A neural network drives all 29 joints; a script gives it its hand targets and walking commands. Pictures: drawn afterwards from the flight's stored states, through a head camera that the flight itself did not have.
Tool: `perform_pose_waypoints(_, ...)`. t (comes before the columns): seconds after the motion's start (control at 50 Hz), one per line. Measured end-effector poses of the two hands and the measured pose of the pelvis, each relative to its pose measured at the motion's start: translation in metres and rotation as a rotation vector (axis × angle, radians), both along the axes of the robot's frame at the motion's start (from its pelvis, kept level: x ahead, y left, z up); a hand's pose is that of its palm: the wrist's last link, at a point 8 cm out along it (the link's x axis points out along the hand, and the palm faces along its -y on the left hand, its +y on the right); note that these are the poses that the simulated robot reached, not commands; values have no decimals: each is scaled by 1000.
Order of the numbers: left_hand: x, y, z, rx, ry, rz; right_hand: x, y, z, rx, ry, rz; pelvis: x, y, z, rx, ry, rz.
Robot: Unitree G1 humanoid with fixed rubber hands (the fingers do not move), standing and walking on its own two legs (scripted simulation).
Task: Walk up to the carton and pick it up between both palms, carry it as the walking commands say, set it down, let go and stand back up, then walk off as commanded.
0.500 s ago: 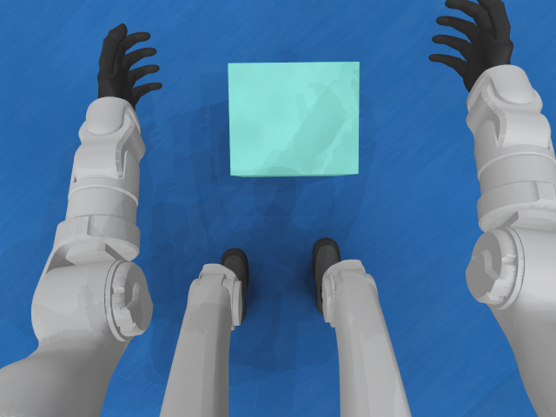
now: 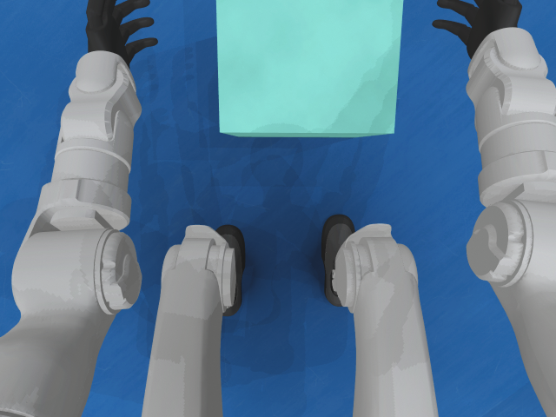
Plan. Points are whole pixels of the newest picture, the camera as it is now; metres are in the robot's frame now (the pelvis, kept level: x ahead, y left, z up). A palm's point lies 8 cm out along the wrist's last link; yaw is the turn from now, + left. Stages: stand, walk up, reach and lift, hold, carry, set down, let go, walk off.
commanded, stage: reach and lift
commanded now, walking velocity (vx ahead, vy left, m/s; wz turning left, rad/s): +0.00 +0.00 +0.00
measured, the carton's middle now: (302, 72) +0.53 -0.04 -0.36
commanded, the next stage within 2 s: none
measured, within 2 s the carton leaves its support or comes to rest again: neither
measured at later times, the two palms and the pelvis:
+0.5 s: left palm (159, 86) +0.50 +0.18 -0.30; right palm (418, 75) +0.51 -0.22 -0.30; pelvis -0.02 +0.00 -0.08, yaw +1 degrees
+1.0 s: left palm (165, 74) +0.52 +0.17 -0.30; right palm (418, 63) +0.53 -0.21 -0.30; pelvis -0.02 +0.00 -0.10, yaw +1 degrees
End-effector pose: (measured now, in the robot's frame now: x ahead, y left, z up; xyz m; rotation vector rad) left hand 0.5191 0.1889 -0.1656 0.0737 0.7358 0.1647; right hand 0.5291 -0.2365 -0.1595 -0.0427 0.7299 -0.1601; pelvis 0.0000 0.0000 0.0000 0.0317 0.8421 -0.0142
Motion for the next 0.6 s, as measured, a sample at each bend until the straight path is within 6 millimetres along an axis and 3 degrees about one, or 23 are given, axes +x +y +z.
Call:
perform_pose_waypoints(0.32,-5,-7,-78,-12,23,-7,-10,16,-88,-1,54,0,-16,-2,-56,2,-113,6)
perform_pose_waypoints(0.48,-15,-8,-127,-10,74,-13,-19,21,-136,5,83,2,-21,-2,-80,1,-159,8)
perform_pose_waypoints(0.6,-9,2,-138,-9,26,0,-9,23,-148,-15,37,-8,-23,-2,-91,-1,-225,22)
